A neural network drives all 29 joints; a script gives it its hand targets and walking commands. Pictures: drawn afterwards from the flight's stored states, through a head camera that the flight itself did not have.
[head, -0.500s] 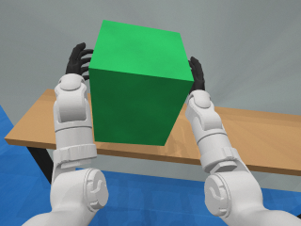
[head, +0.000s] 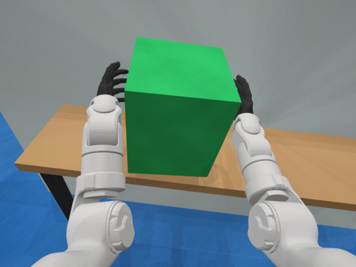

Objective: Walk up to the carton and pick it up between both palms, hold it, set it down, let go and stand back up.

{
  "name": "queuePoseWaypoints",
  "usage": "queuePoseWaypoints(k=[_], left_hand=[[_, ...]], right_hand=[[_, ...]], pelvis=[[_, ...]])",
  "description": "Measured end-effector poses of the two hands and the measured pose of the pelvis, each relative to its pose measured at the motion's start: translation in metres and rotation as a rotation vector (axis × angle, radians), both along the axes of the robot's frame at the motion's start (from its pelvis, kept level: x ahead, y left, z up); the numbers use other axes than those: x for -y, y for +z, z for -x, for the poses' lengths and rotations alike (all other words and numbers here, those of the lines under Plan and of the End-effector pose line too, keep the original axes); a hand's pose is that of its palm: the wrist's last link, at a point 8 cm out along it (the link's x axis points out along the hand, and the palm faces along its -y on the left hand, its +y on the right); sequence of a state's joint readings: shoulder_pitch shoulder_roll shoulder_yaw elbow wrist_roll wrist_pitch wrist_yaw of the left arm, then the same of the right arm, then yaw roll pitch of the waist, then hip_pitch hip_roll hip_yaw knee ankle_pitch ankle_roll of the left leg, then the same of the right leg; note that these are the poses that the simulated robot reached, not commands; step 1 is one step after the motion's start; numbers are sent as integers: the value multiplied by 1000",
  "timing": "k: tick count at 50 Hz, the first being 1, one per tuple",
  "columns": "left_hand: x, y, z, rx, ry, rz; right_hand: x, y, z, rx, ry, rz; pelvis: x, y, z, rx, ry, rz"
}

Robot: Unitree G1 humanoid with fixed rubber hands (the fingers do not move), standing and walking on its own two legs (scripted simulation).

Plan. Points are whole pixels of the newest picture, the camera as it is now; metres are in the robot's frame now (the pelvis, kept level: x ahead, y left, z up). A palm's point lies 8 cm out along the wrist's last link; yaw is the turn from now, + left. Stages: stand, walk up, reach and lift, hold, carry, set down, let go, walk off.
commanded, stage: set down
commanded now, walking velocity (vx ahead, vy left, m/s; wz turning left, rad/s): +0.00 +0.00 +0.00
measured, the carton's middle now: (174, 111) +0.44 +0.00 +0.15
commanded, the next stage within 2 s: none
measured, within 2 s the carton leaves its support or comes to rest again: neither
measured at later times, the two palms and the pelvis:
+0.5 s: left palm (117, 104) +0.42 +0.13 +0.18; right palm (245, 112) +0.40 -0.16 +0.18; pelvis +0.01 -0.01 +0.00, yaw -1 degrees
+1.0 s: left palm (120, 106) +0.45 +0.13 +0.16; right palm (240, 114) +0.42 -0.16 +0.16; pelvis +0.02 -0.01 +0.00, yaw -2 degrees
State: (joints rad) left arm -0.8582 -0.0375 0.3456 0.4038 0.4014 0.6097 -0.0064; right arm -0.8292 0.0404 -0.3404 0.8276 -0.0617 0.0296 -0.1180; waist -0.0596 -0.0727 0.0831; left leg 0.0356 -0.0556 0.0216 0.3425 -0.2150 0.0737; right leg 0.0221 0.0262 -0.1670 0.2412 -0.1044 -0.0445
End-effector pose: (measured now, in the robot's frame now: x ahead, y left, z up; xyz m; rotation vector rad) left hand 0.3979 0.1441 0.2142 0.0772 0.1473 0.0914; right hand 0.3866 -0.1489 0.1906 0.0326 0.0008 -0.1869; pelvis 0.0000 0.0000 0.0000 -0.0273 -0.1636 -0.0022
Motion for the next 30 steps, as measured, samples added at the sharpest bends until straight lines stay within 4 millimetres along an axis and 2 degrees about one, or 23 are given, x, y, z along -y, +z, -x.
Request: queuePoseWaypoints(k=[10, 18, 24, 30], left_hand=[[9, -2, -15, -11, -23, -19], [18, -16, -19, -38, -34, -1], [16, -29, -21, -66, -31, 25], [11, -28, -25, -65, -27, 31]], right_hand=[[9, 2, -10, -5, -15, -23], [19, -5, -11, -29, -24, -15], [16, -12, -13, -55, -24, -9], [11, -12, -18, -53, -22, -21]], pelvis=[[-1, 0, -9, -9, -3, 5], [3, 0, -11, -12, -13, 2], [7, 1, -9, -37, -14, -5], [8, 2, -9, -59, -11, -8]])
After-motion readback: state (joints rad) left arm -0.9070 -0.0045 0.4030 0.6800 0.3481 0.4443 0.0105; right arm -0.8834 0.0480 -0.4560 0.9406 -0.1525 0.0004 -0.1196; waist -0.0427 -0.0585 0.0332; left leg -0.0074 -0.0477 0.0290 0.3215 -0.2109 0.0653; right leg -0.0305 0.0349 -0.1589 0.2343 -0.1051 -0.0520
